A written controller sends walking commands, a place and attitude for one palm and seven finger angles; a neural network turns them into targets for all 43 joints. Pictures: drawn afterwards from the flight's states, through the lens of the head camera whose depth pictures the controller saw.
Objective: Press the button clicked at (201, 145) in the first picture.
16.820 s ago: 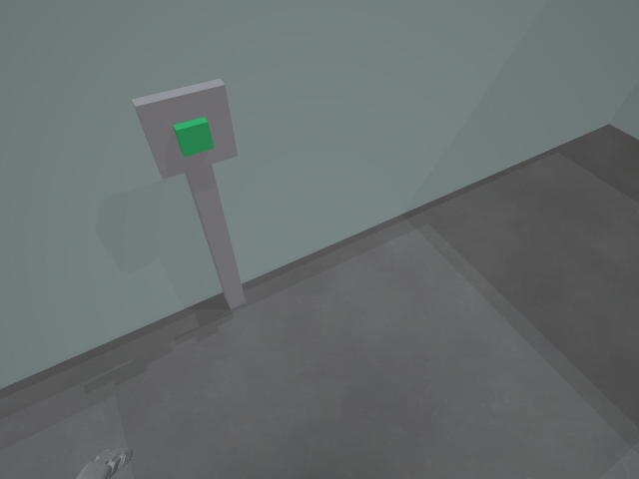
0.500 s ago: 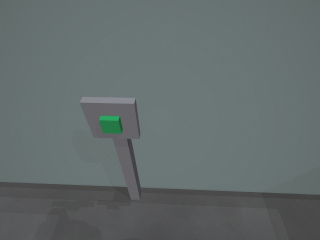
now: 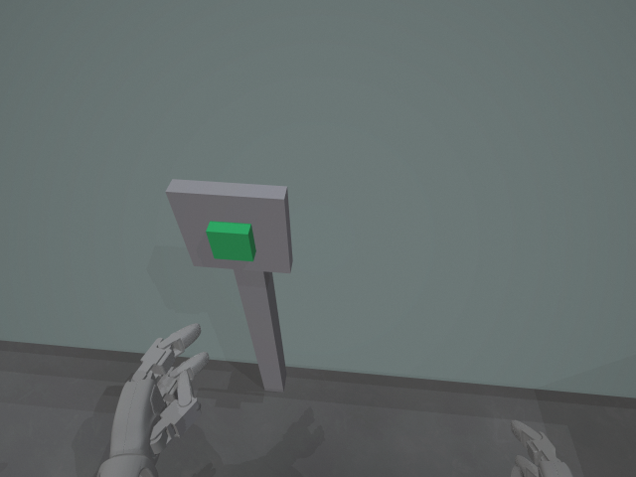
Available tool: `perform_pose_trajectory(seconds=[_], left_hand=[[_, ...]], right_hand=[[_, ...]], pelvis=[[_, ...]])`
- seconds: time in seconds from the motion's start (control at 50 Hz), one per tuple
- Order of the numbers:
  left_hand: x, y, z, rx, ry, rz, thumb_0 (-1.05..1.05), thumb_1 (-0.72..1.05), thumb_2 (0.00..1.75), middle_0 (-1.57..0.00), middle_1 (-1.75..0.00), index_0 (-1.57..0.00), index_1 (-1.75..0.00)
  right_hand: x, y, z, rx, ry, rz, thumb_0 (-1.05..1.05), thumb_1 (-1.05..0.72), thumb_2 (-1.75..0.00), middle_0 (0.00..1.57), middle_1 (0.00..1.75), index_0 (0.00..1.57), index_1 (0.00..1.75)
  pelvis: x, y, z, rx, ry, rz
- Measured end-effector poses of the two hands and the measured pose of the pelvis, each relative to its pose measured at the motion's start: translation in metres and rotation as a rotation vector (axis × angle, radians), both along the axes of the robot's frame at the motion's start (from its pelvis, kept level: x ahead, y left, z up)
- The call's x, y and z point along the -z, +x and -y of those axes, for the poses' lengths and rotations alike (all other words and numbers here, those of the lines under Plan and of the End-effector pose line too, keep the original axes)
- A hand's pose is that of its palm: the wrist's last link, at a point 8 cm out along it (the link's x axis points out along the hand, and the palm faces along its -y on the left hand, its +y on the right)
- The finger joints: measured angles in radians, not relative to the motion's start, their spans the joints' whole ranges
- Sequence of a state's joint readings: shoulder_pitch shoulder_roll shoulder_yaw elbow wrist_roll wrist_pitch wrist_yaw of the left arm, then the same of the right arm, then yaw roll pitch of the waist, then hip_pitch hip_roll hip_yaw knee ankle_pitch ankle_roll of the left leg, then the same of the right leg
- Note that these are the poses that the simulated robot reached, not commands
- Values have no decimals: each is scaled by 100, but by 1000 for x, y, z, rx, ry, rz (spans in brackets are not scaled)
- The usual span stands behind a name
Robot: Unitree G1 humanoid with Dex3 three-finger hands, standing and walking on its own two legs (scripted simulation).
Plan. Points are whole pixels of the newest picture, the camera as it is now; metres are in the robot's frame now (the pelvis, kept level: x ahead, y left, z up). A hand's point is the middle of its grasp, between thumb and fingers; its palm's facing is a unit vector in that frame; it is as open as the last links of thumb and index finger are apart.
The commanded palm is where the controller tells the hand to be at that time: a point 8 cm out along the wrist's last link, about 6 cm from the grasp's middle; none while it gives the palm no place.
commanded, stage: raise the hand and make a fist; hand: left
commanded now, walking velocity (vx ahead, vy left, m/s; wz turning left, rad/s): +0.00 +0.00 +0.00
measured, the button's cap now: (232, 240) +0.48 +0.15 +0.01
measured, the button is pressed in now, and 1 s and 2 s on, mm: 0 0 0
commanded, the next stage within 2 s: aim a knuckle at the button in 1.72 s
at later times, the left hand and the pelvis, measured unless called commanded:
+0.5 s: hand (221, 465) +0.16 +0.12 -0.04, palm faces -0.26 -0.97 -0.01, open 3.3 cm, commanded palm +0.11 +0.21 -0.02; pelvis -0.05 -0.05 -0.08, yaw +0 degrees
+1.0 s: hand (171, 455) +0.16 +0.17 +0.00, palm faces -0.03 -1.00 -0.05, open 3.1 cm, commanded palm +0.14 +0.23 +0.00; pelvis -0.05 -0.03 -0.05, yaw +1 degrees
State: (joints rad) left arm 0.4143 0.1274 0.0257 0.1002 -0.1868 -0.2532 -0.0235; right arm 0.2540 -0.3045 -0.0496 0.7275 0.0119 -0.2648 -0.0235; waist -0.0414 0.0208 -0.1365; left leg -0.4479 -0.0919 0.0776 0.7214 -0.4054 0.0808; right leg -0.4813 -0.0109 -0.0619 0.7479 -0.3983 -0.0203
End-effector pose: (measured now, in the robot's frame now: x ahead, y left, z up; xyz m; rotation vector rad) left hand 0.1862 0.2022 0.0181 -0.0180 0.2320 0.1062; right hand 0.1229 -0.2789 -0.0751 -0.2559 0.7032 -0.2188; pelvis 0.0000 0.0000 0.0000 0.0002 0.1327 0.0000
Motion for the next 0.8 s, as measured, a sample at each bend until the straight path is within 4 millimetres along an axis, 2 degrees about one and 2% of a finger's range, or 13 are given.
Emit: perform_pose_trajectory(seconds=[0.04,0.1,0.14,0.2,0.28,0.32,0.36,0.44,0.48,0.52,0.6,0.68,0.8], left_hand=[[5,0,19,86,-81,107,2,94,90,-41,-54,-41,-53],[30,-23,32,203,-93,140,1,92,90,-49,-62,-49,-62],[49,-45,25,227,-45,88,1,91,90,-55,-68,-54,-67],[65,-81,-2,131,15,12,1,90,90,-63,-77,-63,-76],[50,-106,-30,-32,80,92,2,90,90,-74,-89,-74,-88],[39,-101,-26,-21,87,194,2,90,90,-79,-95,-79,-94],[34,-85,-12,62,74,277,2,90,90,-85,-101,-84,-100],[46,-44,19,320,30,244,2,90,90,-95,-113,-95,-112],[51,-32,24,375,13,156,2,90,90,-101,-118,-101,-118],[50,-30,19,334,-2,89,2,90,90,-106,-124,-106,-124],[29,-44,-3,139,19,77,2,90,90,-116,-135,-116,-135],[19,-62,-17,82,91,130,2,90,90,-123,-143,-123,-142],[46,-63,-5,216,39,127,2,90,90,-128,-148,-128,-148]], right_hand=[[-14,28,3,-31,-15,77,2,-91,-90,19,30,20,30],[-30,66,4,-109,-51,170,2,-91,-90,19,30,20,30],[-32,88,2,-160,-68,208,1,-91,-90,19,30,20,30],[-22,112,-6,-222,-63,239,1,-90,-90,19,30,20,30],[10,119,-26,-293,-12,224,1,-90,-90,19,30,20,30],[30,112,-37,-321,21,198,1,-90,-90,19,30,20,30],[50,97,-45,-327,58,163,1,-90,-90,19,30,20,30],[79,52,-47,-254,129,60,1,-90,-89,20,30,20,30],[84,25,-41,-181,153,1,1,-90,-89,20,30,21,30],[82,0,-31,-103,162,-50,1,-90,-89,20,30,21,30],[70,-37,-7,2,129,-101,2,-90,-89,20,30,21,30],[64,-51,15,9,57,-108,2,-90,-90,20,30,20,30],[56,-38,28,-25,-22,-39,2,-90,-90,20,30,20,30]], pelvis=[[9,-1,8,14,3,-31],[24,-5,18,14,-3,-61],[36,-9,24,12,-7,-81],[52,-14,32,0,-14,-115],[68,-22,38,-31,-40,-145],[75,-28,39,-44,-52,-156],[80,-35,41,-48,-60,-165],[85,-46,45,-33,-55,-172],[81,-48,47,-21,-43,-163],[74,-49,48,-8,-30,-150],[60,-46,47,1,-22,-129],[58,-49,44,-11,-27,-131],[66,-57,39,-16,-36,-137]])
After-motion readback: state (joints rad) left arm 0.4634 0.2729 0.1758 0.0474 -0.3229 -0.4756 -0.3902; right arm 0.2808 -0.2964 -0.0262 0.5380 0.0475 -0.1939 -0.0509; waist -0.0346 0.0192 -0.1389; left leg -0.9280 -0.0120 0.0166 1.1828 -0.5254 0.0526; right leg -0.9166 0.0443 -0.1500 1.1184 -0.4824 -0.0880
